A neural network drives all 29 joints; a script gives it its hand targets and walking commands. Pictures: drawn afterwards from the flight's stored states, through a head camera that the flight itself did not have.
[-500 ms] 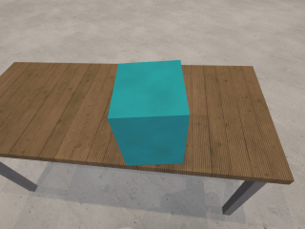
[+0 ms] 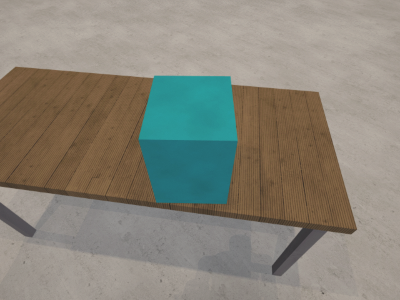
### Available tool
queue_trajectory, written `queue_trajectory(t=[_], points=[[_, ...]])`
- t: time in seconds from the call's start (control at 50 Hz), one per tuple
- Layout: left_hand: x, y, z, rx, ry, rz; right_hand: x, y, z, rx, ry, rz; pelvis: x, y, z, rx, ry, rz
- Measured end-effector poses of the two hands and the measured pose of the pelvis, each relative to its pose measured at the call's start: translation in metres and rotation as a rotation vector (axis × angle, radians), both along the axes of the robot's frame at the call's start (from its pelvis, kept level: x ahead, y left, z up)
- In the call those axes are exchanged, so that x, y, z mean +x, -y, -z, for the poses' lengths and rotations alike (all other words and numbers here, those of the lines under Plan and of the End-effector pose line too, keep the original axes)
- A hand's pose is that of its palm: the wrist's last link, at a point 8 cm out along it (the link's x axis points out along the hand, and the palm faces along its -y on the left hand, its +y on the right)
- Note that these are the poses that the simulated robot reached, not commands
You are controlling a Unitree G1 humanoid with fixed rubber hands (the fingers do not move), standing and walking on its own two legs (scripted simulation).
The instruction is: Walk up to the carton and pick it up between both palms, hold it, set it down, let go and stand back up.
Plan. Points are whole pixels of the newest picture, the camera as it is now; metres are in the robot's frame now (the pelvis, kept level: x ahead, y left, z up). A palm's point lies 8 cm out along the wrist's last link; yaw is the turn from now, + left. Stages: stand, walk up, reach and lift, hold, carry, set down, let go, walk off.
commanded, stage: walk up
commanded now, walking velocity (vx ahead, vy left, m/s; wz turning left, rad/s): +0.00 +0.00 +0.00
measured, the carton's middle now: (191, 142) +0.48 +0.03 -0.01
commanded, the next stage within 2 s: none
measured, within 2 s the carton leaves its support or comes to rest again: neither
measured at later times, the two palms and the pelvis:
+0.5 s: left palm out of the picture -0.07 +0.23 -0.14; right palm out of the picture -0.02 -0.19 -0.14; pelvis +0.00 +0.02 +0.00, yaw -1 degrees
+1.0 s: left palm out of the picture +0.01 +0.27 -0.15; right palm out of the picture +0.01 -0.13 -0.15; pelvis +0.05 +0.06 +0.00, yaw -1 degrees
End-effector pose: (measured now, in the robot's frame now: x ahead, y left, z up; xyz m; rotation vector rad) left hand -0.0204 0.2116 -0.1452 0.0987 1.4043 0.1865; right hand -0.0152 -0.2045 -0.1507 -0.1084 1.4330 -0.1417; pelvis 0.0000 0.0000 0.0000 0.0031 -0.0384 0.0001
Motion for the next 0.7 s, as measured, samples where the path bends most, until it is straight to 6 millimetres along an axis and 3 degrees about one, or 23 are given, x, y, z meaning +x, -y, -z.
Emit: queue_trajectory(t=[0.18, 0.36, 0.46, 0.54, 0.7], points=[[-0.021, -0.006, -0.002, 0.009, -0.047, 0.003, -0.023, -0.012, 0.002, 0.027, -0.031, 0.01, -0.007, -0.003, 0.0, -0.001, -0.003, 0.005], [-0.026, -0.004, -0.002, -0.008, -0.057, -0.006, -0.037, -0.011, -0.002, 0.021, -0.065, 0.018, -0.005, -0.005, -0.002, -0.003, -0.019, 0.005], [-0.04, -0.016, -0.007, 0.003, -0.092, -0.04, -0.015, -0.008, -0.015, 0.002, -0.033, -0.016, 0.004, -0.011, -0.008, 0.03, -0.037, 0.009], [-0.045, -0.022, -0.001, -0.015, -0.143, -0.012, 0.01, -0.016, -0.003, -0.02, 0.036, 0.0, 0.007, -0.028, 0.002, -0.014, -0.014, 0.002], [-0.003, -0.04, 0.008, -0.049, -0.082, 0.003, 0.023, -0.053, -0.005, -0.011, 0.006, 0.006, 0.026, -0.051, 0.002, -0.004, -0.025, 0.007]])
